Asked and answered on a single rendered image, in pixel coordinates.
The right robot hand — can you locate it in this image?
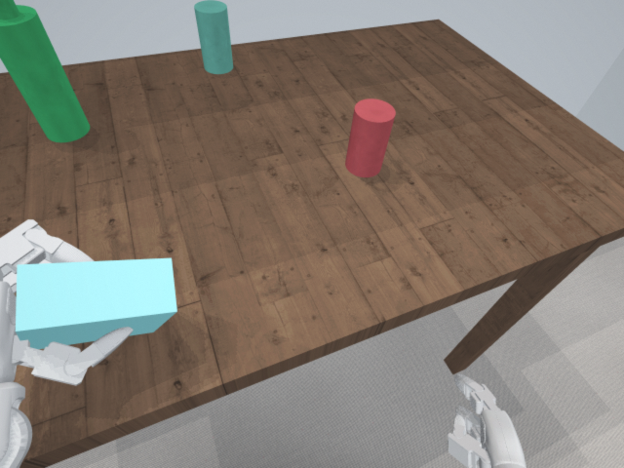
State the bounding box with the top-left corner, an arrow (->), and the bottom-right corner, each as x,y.
448,373 -> 527,468

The left robot hand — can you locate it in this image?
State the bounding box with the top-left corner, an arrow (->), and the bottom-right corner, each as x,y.
0,219 -> 133,386

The sponge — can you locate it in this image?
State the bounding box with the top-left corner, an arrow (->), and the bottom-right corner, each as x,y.
16,258 -> 177,349

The table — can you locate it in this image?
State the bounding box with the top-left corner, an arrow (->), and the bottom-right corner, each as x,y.
0,19 -> 624,468

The left robot forearm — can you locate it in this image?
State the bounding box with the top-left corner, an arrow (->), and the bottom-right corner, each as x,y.
0,382 -> 32,468

